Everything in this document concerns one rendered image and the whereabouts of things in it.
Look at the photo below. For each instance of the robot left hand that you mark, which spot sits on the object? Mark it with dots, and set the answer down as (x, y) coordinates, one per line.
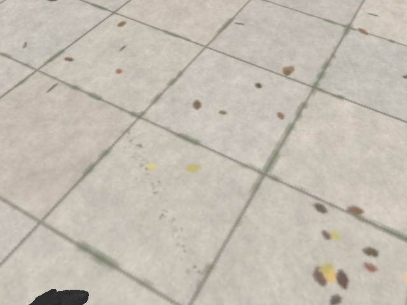
(65, 297)

